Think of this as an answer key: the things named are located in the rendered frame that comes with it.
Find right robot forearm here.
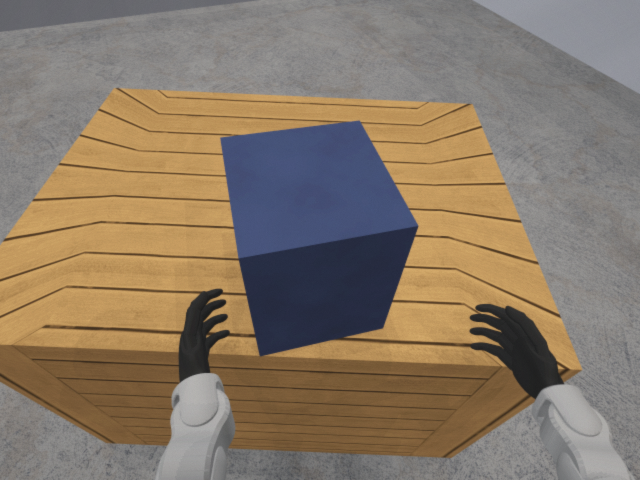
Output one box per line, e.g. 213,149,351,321
532,384,635,480

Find pedestal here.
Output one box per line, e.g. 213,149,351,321
0,88,582,458

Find left robot forearm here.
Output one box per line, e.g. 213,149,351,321
154,373,235,480

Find left robot hand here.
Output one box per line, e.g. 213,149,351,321
179,289,230,382

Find carton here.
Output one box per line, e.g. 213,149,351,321
220,120,418,356

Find right robot hand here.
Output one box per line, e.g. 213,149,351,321
469,304,564,400

